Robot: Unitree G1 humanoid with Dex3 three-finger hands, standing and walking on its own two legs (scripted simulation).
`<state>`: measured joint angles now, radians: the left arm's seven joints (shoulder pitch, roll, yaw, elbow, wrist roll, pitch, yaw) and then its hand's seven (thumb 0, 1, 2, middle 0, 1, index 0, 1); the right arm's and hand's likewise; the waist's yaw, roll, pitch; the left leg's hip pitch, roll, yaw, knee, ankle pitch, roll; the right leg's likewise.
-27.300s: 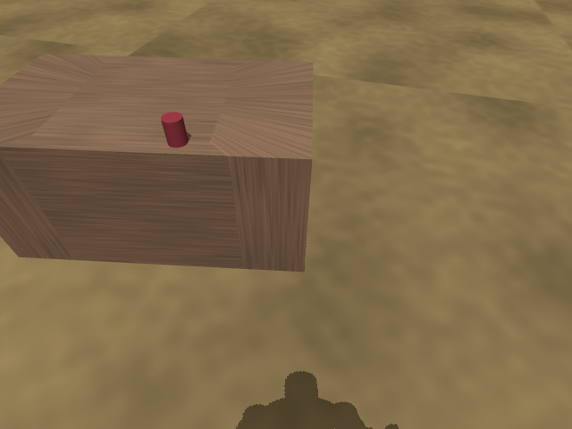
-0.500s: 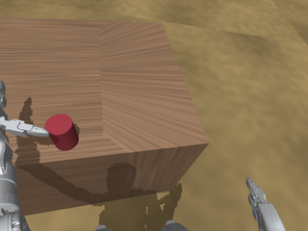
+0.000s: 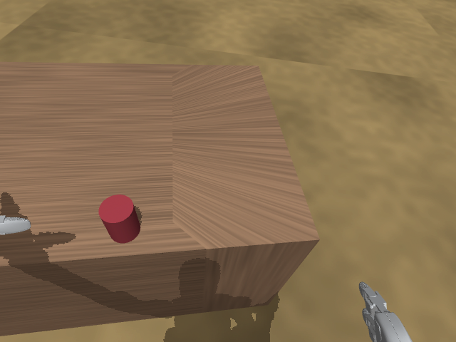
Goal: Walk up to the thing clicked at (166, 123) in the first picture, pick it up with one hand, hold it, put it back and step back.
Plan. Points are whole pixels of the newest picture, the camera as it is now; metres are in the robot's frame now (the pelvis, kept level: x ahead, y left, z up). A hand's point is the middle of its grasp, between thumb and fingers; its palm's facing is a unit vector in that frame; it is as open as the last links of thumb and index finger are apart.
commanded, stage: sink last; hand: left
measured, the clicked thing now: (121, 219) +0.42 +0.20 -0.08
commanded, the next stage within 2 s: home in 0.68 s
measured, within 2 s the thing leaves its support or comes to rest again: neither
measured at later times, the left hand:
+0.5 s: hand out of the picture +0.16 +0.26 +0.01, palm faces +0.33 -0.87 -0.37, open 16.7 cm
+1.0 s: hand out of the picture +0.15 +0.24 +0.01, palm faces +0.31 -0.88 -0.36, open 17.2 cm
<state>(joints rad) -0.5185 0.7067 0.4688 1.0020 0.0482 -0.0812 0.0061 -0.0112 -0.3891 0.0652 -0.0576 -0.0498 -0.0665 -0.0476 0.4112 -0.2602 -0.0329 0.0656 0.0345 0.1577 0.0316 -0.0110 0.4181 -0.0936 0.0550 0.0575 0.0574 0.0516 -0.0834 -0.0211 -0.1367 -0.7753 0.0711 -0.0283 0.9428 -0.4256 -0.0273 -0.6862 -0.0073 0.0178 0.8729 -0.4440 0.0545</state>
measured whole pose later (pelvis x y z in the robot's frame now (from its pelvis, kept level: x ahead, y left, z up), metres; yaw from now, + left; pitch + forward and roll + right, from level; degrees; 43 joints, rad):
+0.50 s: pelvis +0.00 -0.01 +0.00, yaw +2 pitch +7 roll -1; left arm 0.50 0.30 0.25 -0.07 -0.07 0.07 0.07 -0.01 -0.35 0.06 -0.05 -0.04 -0.06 -0.04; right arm 0.47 -0.24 -0.13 0.09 0.07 0.11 -0.05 -0.01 0.43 -0.08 0.06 0.06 0.06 0.05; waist 0.02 0.01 -0.12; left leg -0.62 0.05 -0.03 0.90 -0.42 -0.04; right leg -0.54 -0.03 0.01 0.89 -0.47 0.04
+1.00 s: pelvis -0.02 -0.02 +0.00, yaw +1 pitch +7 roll +0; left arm 0.53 0.27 0.23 -0.10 -0.06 0.00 0.06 -0.01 -0.47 0.07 -0.05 -0.06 -0.06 -0.06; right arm 0.47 -0.20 -0.07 0.09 0.05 0.03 -0.08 -0.01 0.15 -0.32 0.10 0.14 0.11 0.14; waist 0.03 0.02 -0.10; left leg -0.66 0.05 -0.02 0.94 -0.41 -0.04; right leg -0.61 -0.03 0.03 0.96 -0.48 0.04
